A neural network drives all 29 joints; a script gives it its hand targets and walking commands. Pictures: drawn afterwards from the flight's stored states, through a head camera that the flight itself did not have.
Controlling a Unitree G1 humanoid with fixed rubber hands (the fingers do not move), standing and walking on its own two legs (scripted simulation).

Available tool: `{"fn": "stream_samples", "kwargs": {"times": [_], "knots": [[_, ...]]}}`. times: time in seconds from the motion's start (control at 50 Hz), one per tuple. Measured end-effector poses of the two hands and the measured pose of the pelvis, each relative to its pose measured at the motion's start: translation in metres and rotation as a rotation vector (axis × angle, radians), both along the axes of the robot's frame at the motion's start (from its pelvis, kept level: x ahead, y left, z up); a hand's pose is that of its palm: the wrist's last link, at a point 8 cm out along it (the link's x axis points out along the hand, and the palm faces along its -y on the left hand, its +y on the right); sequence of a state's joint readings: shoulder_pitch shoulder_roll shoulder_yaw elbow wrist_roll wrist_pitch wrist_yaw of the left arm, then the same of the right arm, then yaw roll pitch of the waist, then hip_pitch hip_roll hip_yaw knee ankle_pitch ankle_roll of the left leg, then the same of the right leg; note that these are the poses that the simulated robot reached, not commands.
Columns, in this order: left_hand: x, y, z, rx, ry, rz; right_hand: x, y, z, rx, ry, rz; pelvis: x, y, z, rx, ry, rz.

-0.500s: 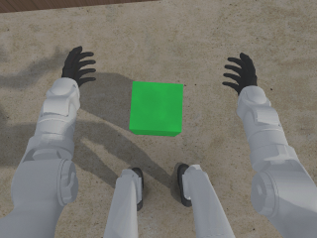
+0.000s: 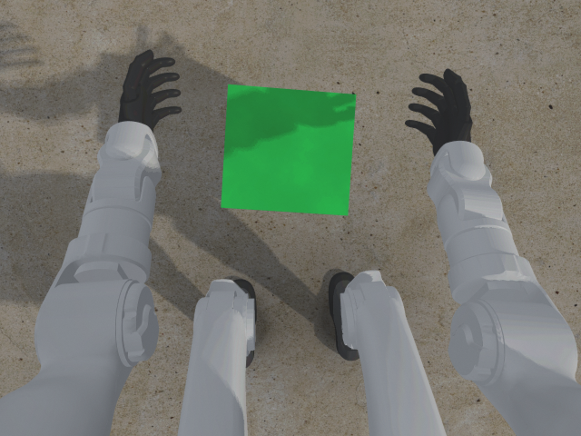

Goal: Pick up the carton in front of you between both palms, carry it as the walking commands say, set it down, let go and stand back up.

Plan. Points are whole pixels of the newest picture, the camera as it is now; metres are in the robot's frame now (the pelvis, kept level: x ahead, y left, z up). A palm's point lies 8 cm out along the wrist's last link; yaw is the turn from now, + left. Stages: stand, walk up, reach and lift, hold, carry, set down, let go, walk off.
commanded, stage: reach and lift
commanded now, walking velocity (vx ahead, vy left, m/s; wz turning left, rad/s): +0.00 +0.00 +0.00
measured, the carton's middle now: (286, 160) +0.47 +0.01 -0.42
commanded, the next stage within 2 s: none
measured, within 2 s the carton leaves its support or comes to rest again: leaves its support in 1.34 s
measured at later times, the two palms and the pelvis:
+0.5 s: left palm (184, 147) +0.49 +0.19 -0.34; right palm (392, 159) +0.46 -0.18 -0.34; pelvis -0.05 +0.00 -0.16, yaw -1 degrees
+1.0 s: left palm (198, 149) +0.49 +0.16 -0.35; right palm (385, 155) +0.47 -0.17 -0.34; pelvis -0.05 -0.01 -0.17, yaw +0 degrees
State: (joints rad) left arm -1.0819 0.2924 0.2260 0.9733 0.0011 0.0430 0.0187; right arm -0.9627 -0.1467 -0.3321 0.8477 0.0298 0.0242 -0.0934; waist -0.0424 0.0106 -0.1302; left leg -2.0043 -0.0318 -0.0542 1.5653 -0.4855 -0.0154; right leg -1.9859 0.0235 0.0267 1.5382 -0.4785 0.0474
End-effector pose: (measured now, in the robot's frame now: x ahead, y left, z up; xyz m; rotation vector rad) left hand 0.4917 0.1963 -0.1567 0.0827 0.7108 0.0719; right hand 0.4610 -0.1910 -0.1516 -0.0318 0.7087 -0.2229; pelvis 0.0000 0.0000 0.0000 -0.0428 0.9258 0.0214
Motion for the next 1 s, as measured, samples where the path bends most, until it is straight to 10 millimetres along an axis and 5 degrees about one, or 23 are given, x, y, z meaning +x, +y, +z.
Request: {"fn": "stream_samples", "kwargs": {"times": [0.1, 0.24, 0.52, 0.62, 1.0], "knots": [[-0.006, 0.002, -0.054, 0.006, -0.014, -0.002, -0.005, -0.002, -0.054, 0.0, -0.008, 0.008, -0.013, -0.002, -0.047, -0.001, -0.023, -0.005], [-0.004, 0.0, -0.1, 0.004, -0.028, 0.002, -0.004, -0.001, -0.101, 0.011, -0.018, 0.002, -0.034, -0.004, -0.101, 0.0, -0.109, -0.009], [-0.003, -0.008, -0.191, -0.001, 0.032, 0.014, 0.0, 0.007, -0.194, 0.008, 0.056, 0.023, -0.05, -0.004, -0.162, 0.004, -0.236, -0.015], [-0.005, -0.011, -0.204, -0.006, 0.025, 0.008, 0.007, 0.002, -0.198, 0.005, 0.039, 0.02, -0.044, -0.004, -0.17, 0.005, -0.259, -0.017], [-0.006, -0.032, -0.192, -0.024, 0.013, -0.015, 0.007, 0.02, -0.192, 0.029, 0.027, 0.062, -0.046, -0.005, -0.168, 0.014, -0.238, -0.018]]}}
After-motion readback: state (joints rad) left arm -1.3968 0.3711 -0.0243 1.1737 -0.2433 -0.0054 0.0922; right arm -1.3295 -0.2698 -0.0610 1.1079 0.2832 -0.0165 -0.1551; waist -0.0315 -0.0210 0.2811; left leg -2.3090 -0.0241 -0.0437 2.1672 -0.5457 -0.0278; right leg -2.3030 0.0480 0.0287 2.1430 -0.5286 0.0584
